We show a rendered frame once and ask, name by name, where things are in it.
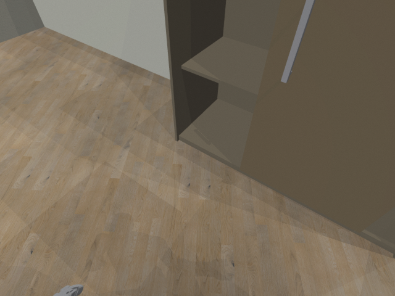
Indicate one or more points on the wardrobe door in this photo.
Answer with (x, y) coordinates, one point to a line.
(384, 227)
(327, 137)

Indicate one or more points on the handle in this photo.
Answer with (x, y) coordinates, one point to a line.
(298, 39)

